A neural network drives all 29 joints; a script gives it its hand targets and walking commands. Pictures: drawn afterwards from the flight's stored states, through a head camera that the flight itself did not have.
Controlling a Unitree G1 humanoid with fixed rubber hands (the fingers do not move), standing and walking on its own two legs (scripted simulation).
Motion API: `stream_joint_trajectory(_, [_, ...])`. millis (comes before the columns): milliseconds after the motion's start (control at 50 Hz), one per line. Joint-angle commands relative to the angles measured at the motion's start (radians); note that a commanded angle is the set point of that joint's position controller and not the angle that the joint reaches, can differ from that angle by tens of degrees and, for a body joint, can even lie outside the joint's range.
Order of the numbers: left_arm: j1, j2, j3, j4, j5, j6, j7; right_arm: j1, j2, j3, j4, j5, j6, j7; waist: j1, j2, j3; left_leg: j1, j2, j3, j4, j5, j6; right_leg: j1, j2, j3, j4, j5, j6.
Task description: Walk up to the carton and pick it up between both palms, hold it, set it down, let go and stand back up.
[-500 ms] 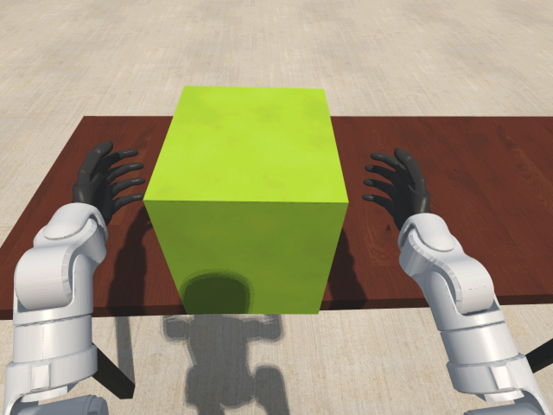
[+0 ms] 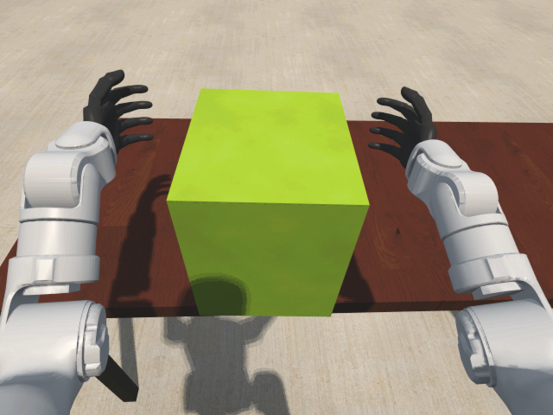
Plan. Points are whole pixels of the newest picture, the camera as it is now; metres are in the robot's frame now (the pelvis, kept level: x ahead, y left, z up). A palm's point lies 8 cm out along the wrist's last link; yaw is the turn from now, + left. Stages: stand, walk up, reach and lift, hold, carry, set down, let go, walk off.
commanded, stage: reach and lift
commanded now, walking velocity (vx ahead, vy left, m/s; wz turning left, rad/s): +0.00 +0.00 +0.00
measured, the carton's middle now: (267, 206) +0.42 +0.02 +0.07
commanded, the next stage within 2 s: none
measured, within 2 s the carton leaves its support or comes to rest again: neither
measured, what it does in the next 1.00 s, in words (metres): stands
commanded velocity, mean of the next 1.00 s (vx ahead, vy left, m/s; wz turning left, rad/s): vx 0.00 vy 0.00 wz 0.00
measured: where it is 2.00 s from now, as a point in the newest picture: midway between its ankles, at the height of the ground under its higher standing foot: outside the picture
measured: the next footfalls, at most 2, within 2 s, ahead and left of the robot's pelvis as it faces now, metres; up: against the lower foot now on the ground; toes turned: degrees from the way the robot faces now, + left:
none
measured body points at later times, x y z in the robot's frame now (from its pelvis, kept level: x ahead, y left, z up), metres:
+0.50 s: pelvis +0.00 +0.00 +0.00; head +0.00 +0.01 +0.45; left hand +0.42 +0.22 +0.16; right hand +0.43 -0.16 +0.15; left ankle +0.04 +0.11 -0.75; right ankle -0.03 -0.10 -0.75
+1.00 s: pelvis -0.01 +0.00 +0.00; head +0.01 +0.00 +0.45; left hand +0.42 +0.19 +0.12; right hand +0.42 -0.15 +0.11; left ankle +0.04 +0.11 -0.75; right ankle -0.03 -0.10 -0.75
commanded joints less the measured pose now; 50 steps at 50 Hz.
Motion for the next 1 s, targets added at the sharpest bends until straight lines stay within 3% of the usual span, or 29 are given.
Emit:
stream_joint_trajectory(0, [-0.493,0.161,-0.026,-0.130,-0.023,-0.044,0.006,-0.538,-0.195,-0.056,-0.075,0.019,-0.059,0.027,-0.012,0.092,-0.514,0.501,0.010,-0.115,0.066,0.315,-0.019,-0.140,0.024,-0.016,-0.052,0.350,0.035])
stream_joint_trajectory(40, [-0.541,0.195,0.004,-0.117,-0.010,-0.043,0.008,-0.590,-0.211,-0.059,-0.079,0.016,-0.063,0.024,0.002,0.097,-0.542,0.501,0.002,-0.103,0.079,0.332,-0.021,-0.121,0.023,-0.012,-0.044,0.380,0.039])
stream_joint_trajectory(60, [-0.551,0.192,-0.009,-0.050,-0.014,-0.047,0.004,-0.604,-0.186,-0.050,-0.028,0.017,-0.061,0.027,-0.013,0.078,-0.481,0.424,-0.005,-0.103,0.073,0.281,-0.006,-0.112,0.011,-0.001,-0.038,0.368,0.050])
stream_joint_trajectory(80, [-0.531,0.188,-0.014,0.015,-0.008,-0.061,0.000,-0.603,-0.183,-0.033,0.029,0.015,-0.059,0.029,0.006,0.060,-0.459,0.410,-0.005,-0.105,0.058,0.258,0.002,-0.103,0.012,-0.010,-0.034,0.368,0.053])
stream_joint_trajectory(100, [-0.569,0.179,-0.023,0.090,-0.008,-0.070,-0.001,-0.632,-0.180,-0.040,0.075,0.007,-0.056,0.033,-0.010,0.066,-0.417,0.372,-0.006,-0.106,0.048,0.214,0.002,-0.116,0.007,-0.003,-0.035,0.327,0.047])
stream_joint_trajectory(140, [-0.554,0.172,-0.036,0.190,-0.001,-0.104,-0.006,-0.618,-0.161,-0.023,0.179,-0.010,-0.056,0.047,0.006,0.037,-0.371,0.352,0.001,-0.117,0.036,0.179,0.019,-0.122,0.006,-0.002,-0.041,0.303,0.048])
stream_joint_trajectory(160, [-0.550,0.172,-0.030,0.163,0.005,-0.121,-0.007,-0.615,-0.162,-0.020,0.142,-0.008,-0.066,0.051,-0.003,0.028,-0.431,0.384,0.002,-0.109,0.041,0.197,0.023,-0.086,0.002,0.006,-0.044,0.333,0.048])
stream_joint_trajectory(220, [-0.468,0.105,-0.046,0.258,0.030,-0.184,-0.026,-0.544,-0.109,-0.001,0.230,-0.013,-0.099,0.055,-0.008,0.061,-0.398,0.382,-0.005,-0.118,0.056,0.237,0.014,-0.080,0.000,0.006,-0.037,0.341,0.049])
stream_joint_trajectory(240, [-0.486,0.132,-0.027,0.163,0.037,-0.208,-0.029,-0.551,-0.117,-0.004,0.146,-0.022,-0.118,0.052,0.009,0.039,-0.492,0.425,-0.009,-0.111,0.060,0.301,0.010,-0.045,0.011,0.003,-0.043,0.392,0.051])
stream_joint_trajectory(280, [-0.475,0.118,-0.034,0.229,0.058,-0.239,-0.042,-0.517,-0.093,-0.024,0.211,-0.050,-0.134,0.045,-0.020,0.051,-0.420,0.417,-0.013,-0.114,0.065,0.279,0.003,-0.081,0.013,-0.008,-0.047,0.367,0.063])
stream_joint_trajectory(320, [-0.477,0.130,-0.015,0.208,0.072,-0.268,-0.048,-0.509,-0.065,-0.032,0.160,-0.068,-0.159,0.037,-0.003,0.043,-0.420,0.413,-0.023,-0.101,0.060,0.261,0.005,-0.056,0.013,-0.010,-0.055,0.364,0.068])
stream_joint_trajectory(340, [-0.450,0.099,-0.031,0.226,0.072,-0.293,-0.045,-0.497,-0.050,-0.034,0.167,-0.086,-0.175,0.034,-0.013,0.048,-0.424,0.404,-0.020,-0.103,0.065,0.244,-0.001,-0.083,0.014,-0.016,-0.049,0.327,0.066])
stream_joint_trajectory(360, [-0.510,0.110,-0.031,0.121,0.066,-0.318,-0.033,-0.527,-0.074,-0.073,0.102,-0.100,-0.195,0.031,-0.014,0.094,-0.483,0.429,-0.020,-0.103,0.070,0.279,-0.019,-0.095,0.018,-0.025,-0.047,0.348,0.062])
stream_joint_trajectory(420, [-0.571,0.102,-0.047,0.061,0.054,-0.369,0.002,-0.533,-0.066,-0.128,0.065,-0.150,-0.238,0.024,-0.018,0.145,-0.526,0.469,-0.011,-0.098,0.085,0.245,-0.037,-0.179,0.021,-0.035,-0.049,0.249,0.047])
stream_joint_trajectory(460, [-0.540,0.080,-0.055,0.103,0.031,-0.387,0.007,-0.514,-0.037,-0.119,0.030,-0.172,-0.252,0.013,-0.030,0.092,-0.530,0.471,-0.008,-0.104,0.097,0.230,-0.025,-0.188,0.015,-0.037,-0.054,0.252,0.059])
stream_joint_trajectory(500, [-0.462,0.067,-0.031,0.084,0.052,-0.396,0.015,-0.448,-0.015,-0.105,-0.002,-0.169,-0.257,-0.002,-0.024,0.103,-0.598,0.479,-0.016,-0.095,0.113,0.299,-0.020,-0.145,0.018,-0.030,-0.036,0.348,0.071])
stream_joint_trajectory(520, [-0.432,0.071,-0.014,0.199,0.069,-0.397,0.007,-0.441,0.008,-0.074,0.062,-0.172,-0.253,-0.012,-0.018,0.066,-0.536,0.436,-0.021,-0.093,0.115,0.267,-0.006,-0.127,0.011,-0.023,-0.028,0.354,0.082])
stream_joint_trajectory(580, [-0.356,0.030,-0.011,0.315,0.088,-0.423,-0.008,-0.396,0.035,-0.053,0.146,-0.176,-0.265,-0.021,-0.011,0.031,-0.413,0.372,-0.025,-0.095,0.090,0.211,-0.002,-0.122,0.009,-0.020,-0.029,0.302,0.094])
stream_joint_trajectory(620, [-0.406,0.003,-0.040,0.286,0.078,-0.466,-0.003,-0.420,0.025,-0.098,0.122,-0.197,-0.297,-0.020,-0.011,0.064,-0.468,0.383,-0.016,-0.103,0.083,0.199,-0.022,-0.178,0.017,-0.032,-0.036,0.230,0.079])
stream_joint_trajectory(640, [-0.395,-0.018,-0.054,0.334,0.086,-0.485,0.003,-0.387,0.037,-0.095,0.198,-0.201,-0.303,-0.017,-0.015,0.081,-0.432,0.388,-0.011,-0.104,0.081,0.161,-0.020,-0.219,0.008,-0.032,-0.045,0.160,0.071])
stream_joint_trajectory(660, [-0.429,0.001,-0.048,0.353,0.083,-0.507,0.008,-0.422,0.044,-0.088,0.170,-0.200,-0.313,-0.014,0.010,0.077,-0.435,0.381,-0.008,-0.098,0.083,0.139,-0.012,-0.227,0.007,-0.021,-0.048,0.125,0.067])
stream_joint_trajectory(680, [-0.474,-0.002,-0.073,0.318,0.060,-0.534,0.023,-0.458,0.026,-0.119,0.147,-0.207,-0.330,-0.007,0.006,0.108,-0.496,0.387,-0.005,-0.098,0.084,0.139,-0.026,-0.264,0.014,-0.033,-0.041,0.098,0.061])
stream_joint_trajectory(740, [-0.437,-0.022,-0.052,0.328,0.082,-0.572,0.046,-0.426,0.057,-0.091,0.141,-0.210,-0.363,-0.022,0.018,0.086,-0.519,0.428,-0.001,-0.097,0.126,0.229,-0.028,-0.280,0.017,-0.024,-0.047,0.152,0.062])
stream_joint_trajectory(800, [-0.433,-0.038,-0.053,0.275,0.089,-0.586,0.054,-0.424,0.059,-0.065,0.139,-0.188,-0.379,-0.024,0.023,0.120,-0.608,0.476,-0.006,-0.095,0.154,0.329,-0.041,-0.267,0.019,-0.023,-0.030,0.233,0.063])
stream_joint_trajectory(860, [-0.391,-0.062,-0.039,0.321,0.095,-0.579,0.039,-0.392,0.084,-0.029,0.230,-0.171,-0.366,-0.026,0.019,0.061,-0.527,0.444,-0.013,-0.096,0.145,0.312,-0.031,-0.248,0.017,-0.017,-0.030,0.241,0.076])
stream_joint_trajectory(880, [-0.401,-0.040,-0.008,0.315,0.108,-0.580,0.034,-0.421,0.063,-0.048,0.190,-0.187,-0.374,-0.032,0.031,0.045,-0.554,0.421,-0.018,-0.087,0.139,0.308,-0.027,-0.219,0.016,-0.011,-0.027,0.272,0.084])
stream_joint_trajectory(920, [-0.406,-0.076,-0.029,0.351,0.105,-0.574,0.032,-0.434,0.066,-0.051,0.234,-0.190,-0.373,-0.040,0.014,0.023,-0.483,0.392,-0.012,-0.091,0.103,0.214,-0.021,-0.246,0.018,-0.019,-0.038,0.196,0.082])
stream_joint_trajectory(940, [-0.420,-0.059,-0.004,0.358,0.105,-0.582,0.035,-0.459,0.083,-0.041,0.197,-0.189,-0.377,-0.043,0.040,-0.005,-0.494,0.365,-0.013,-0.087,0.105,0.191,-0.013,-0.228,0.020,-0.010,-0.041,0.165,0.081])
stream_joint_trajectory(980, [-0.426,-0.067,-0.025,0.359,0.099,-0.594,0.045,-0.469,0.088,-0.053,0.192,-0.202,-0.388,-0.055,0.027,-0.014,-0.484,0.342,-0.018,-0.082,0.107,0.187,-0.003,-0.227,0.013,-0.010,-0.028,0.212,0.084])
